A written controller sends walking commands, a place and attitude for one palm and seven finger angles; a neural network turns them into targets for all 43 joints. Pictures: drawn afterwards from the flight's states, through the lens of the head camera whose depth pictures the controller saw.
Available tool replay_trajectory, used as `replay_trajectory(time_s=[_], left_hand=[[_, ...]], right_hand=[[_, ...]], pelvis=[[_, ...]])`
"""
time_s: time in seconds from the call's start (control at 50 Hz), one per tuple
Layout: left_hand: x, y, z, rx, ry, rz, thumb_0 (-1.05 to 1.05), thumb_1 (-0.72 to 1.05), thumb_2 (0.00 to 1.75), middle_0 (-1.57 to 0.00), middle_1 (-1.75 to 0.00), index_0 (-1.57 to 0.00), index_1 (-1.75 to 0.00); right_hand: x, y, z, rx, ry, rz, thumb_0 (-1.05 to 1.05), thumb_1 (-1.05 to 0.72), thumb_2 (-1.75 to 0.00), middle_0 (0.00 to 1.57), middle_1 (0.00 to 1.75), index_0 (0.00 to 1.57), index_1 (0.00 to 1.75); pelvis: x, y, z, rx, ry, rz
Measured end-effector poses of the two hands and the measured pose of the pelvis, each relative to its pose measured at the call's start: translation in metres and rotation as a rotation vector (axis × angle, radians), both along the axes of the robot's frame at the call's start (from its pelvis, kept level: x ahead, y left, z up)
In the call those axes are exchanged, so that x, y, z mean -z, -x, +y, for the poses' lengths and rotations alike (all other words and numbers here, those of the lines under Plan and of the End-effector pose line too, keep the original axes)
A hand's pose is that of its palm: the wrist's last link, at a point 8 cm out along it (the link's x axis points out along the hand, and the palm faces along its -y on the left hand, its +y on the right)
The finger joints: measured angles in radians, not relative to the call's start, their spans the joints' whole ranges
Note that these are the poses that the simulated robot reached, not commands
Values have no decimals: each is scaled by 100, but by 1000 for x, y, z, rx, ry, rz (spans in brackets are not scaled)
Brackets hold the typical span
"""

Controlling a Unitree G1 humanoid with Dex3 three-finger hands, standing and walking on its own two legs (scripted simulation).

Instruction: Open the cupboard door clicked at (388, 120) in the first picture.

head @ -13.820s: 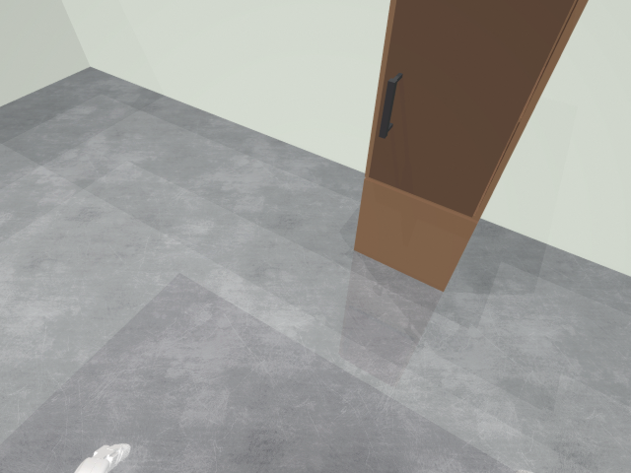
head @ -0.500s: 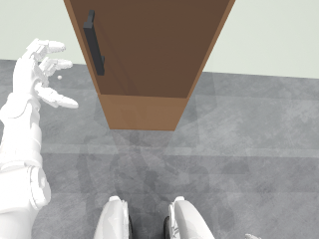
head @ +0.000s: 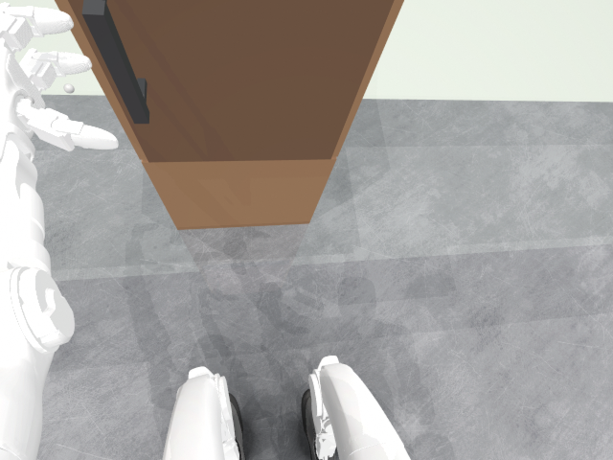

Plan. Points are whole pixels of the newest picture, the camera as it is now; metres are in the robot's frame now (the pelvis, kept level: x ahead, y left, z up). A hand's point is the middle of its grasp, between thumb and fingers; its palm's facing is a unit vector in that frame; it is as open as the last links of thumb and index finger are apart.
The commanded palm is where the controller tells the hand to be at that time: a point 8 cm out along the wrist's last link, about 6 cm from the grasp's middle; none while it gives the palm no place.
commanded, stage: move the hooked fingers beside the handle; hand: left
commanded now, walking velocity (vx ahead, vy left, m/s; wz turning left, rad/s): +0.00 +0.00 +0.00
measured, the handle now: (123, 58) +0.58 +0.15 +0.06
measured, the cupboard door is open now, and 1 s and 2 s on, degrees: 0 0 0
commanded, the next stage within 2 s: slide the fingers in behind the handle in 0.76 s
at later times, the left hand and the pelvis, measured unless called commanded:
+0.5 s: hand (72, 103) +0.53 +0.21 +0.05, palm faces -0.03 -1.00 +0.00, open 14.0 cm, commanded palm +0.52 +0.24 +0.06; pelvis +0.01 +0.00 +0.01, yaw +1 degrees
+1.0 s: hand (78, 98) +0.53 +0.20 +0.06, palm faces -0.02 -1.00 -0.02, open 14.0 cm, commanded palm +0.52 +0.23 +0.06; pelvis +0.00 +0.00 +0.00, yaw +1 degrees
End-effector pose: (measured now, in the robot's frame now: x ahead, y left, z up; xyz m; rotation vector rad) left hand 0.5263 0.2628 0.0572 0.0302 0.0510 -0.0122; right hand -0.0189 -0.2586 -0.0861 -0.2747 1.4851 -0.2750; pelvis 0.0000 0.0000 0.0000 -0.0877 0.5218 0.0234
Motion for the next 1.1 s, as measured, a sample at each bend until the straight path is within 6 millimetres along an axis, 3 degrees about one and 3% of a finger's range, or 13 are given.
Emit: replay_trajectory(time_s=[0.1,0.24,0.46,0.54,0.76,1.1], left_hand=[[2,11,9,-14,6,11,-1,-49,30,-30,-120,-30,-120],[-7,16,18,-16,17,-1,-1,-50,30,-30,-120,-30,-120],[5,14,-1,24,37,13,-1,-50,30,-30,-120,-30,-120],[8,14,-1,0,20,0,-1,-50,30,-30,-120,-30,-120],[-7,12,2,6,7,8,-1,-50,30,-30,-120,-30,-120],[2,14,-17,8,16,-4,-1,-50,30,-30,-120,-30,-120]], right_hand=[[-3,-4,4,1,-22,8,0,-91,-90,20,29,21,30],[-8,-26,-1,-34,-2,-37,0,-91,-90,20,30,21,30],[-8,-49,-9,-70,28,-90,0,-91,-90,20,29,21,30],[-4,-47,-6,-63,19,-91,0,-91,-90,20,29,21,30],[3,-26,5,-29,-31,-37,0,-91,-90,20,29,21,30],[-1,-20,-8,-31,2,-40,0,-91,-90,20,29,21,30]], pelvis=[[-6,-4,0,0,-2,-9],[-10,-7,-2,-18,5,-23],[-7,-7,2,-21,7,-20],[-5,-6,2,-15,6,-19],[-6,-4,0,-17,3,-23],[-3,0,-3,-15,1,-22]])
